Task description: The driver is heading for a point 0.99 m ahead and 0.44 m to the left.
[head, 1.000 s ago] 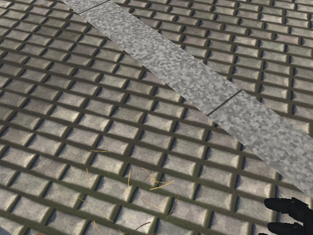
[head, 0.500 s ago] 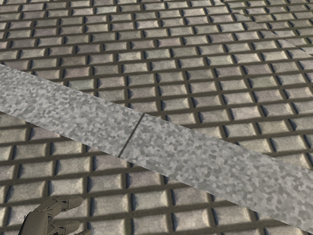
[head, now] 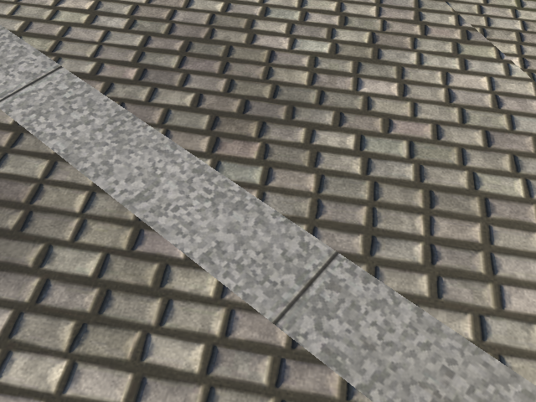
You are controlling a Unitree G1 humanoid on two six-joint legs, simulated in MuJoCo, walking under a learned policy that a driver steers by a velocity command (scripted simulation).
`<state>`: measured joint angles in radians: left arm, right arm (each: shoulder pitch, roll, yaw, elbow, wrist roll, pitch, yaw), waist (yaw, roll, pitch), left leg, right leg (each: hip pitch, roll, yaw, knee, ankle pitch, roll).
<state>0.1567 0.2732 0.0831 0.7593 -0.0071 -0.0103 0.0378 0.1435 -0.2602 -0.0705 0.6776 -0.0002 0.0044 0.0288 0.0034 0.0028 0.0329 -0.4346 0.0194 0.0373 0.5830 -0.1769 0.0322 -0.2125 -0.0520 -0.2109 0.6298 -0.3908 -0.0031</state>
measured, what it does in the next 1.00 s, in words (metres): steps on the spot, turning left: right foot, then left foot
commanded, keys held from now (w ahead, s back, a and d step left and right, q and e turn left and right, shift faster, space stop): q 0.90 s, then no key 0.10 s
